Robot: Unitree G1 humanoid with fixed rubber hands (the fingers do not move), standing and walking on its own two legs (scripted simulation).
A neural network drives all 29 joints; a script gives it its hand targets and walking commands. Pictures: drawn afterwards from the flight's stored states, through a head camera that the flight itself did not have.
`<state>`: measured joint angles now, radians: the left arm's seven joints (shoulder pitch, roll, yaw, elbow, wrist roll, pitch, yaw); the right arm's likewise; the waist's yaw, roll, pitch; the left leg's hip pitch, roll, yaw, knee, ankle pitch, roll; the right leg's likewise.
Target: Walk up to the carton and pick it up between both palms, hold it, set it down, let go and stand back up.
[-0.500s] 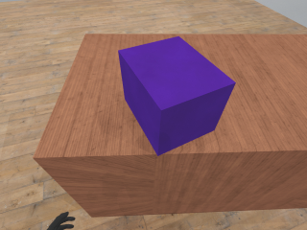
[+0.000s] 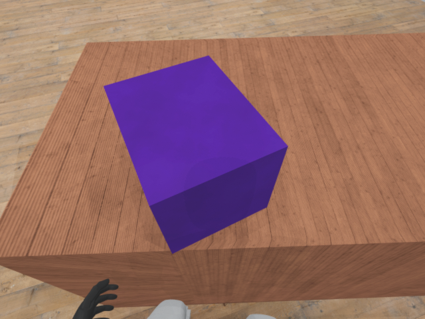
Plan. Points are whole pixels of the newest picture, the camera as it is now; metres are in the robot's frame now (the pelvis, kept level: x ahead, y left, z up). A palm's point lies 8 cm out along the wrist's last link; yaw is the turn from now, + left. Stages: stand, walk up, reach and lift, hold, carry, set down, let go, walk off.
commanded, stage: walk up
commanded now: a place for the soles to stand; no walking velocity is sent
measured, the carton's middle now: (191, 151) +0.40 +0.05 +0.07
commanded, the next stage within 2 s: none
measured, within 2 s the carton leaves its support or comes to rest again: neither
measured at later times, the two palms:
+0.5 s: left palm out of the picture +0.05 +0.30 -0.11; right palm (334, 302) +0.16 -0.22 -0.08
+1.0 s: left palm out of the picture +0.03 +0.31 -0.10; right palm out of the picture +0.11 -0.23 -0.09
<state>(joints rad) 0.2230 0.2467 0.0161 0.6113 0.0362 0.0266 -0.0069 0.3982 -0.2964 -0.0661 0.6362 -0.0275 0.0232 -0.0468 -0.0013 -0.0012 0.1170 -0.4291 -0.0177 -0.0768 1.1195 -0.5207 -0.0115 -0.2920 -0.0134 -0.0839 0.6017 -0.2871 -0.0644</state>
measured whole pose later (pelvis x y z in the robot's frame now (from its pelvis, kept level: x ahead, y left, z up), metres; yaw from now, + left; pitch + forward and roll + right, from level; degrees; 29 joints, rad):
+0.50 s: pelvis -0.01 +0.03 +0.00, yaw +5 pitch -3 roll -1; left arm 0.28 0.29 0.00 0.65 0.01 0.03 0.00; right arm 0.18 -0.28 -0.03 0.64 0.01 0.03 0.00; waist 0.02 0.00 0.11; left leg -0.27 -0.04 -0.01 0.60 -0.29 0.05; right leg -0.23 -0.03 -0.13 0.55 -0.27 -0.01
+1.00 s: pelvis -0.02 +0.03 +0.00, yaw +7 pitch -1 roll +0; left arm 0.32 0.30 0.00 0.69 0.01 0.00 -0.01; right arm 0.29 -0.30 -0.02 0.66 0.01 0.02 0.02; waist 0.00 0.00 0.03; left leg -0.29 -0.07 -0.02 0.53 -0.21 0.06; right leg -0.27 -0.06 -0.15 0.53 -0.24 -0.01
